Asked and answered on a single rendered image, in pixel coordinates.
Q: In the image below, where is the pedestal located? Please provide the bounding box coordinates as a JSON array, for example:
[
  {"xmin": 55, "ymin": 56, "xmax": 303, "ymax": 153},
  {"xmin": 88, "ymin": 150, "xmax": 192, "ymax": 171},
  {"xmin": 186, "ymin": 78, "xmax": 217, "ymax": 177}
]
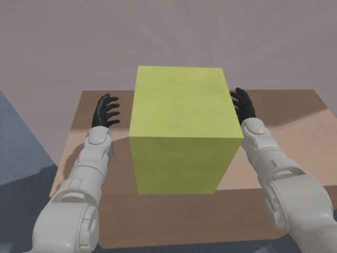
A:
[{"xmin": 49, "ymin": 90, "xmax": 337, "ymax": 249}]

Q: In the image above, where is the right robot forearm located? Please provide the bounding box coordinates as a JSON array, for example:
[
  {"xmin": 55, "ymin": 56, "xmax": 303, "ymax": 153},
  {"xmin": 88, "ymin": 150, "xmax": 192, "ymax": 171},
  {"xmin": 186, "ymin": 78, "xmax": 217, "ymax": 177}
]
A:
[{"xmin": 241, "ymin": 118, "xmax": 333, "ymax": 216}]

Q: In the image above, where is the robot left upper arm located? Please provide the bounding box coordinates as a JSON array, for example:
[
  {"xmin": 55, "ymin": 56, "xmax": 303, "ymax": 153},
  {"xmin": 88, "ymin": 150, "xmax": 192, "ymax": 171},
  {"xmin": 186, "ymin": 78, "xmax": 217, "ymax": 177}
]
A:
[{"xmin": 23, "ymin": 202, "xmax": 99, "ymax": 253}]

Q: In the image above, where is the carton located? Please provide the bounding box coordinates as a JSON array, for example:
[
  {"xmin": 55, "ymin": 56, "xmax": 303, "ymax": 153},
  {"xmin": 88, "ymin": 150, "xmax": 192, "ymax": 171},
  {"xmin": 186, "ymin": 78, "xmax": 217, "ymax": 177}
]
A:
[{"xmin": 129, "ymin": 66, "xmax": 244, "ymax": 194}]

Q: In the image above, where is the robot right upper arm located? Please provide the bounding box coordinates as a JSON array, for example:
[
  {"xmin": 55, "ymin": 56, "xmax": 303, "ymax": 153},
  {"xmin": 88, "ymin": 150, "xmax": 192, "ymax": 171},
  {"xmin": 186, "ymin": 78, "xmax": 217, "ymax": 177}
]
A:
[{"xmin": 262, "ymin": 174, "xmax": 337, "ymax": 253}]

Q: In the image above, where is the left robot hand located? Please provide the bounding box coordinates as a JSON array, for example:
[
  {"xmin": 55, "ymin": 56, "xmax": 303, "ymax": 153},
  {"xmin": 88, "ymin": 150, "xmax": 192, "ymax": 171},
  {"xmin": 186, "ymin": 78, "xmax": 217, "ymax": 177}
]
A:
[{"xmin": 92, "ymin": 93, "xmax": 120, "ymax": 128}]

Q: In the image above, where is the right robot hand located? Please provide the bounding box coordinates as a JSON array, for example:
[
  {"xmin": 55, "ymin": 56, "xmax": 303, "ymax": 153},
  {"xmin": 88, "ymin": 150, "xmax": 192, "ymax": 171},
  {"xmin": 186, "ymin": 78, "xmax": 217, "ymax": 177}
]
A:
[{"xmin": 230, "ymin": 87, "xmax": 256, "ymax": 126}]

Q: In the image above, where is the left robot forearm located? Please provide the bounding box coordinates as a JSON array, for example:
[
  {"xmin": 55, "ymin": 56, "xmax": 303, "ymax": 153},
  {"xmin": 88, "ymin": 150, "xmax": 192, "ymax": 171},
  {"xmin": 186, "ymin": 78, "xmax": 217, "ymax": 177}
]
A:
[{"xmin": 32, "ymin": 126, "xmax": 114, "ymax": 246}]

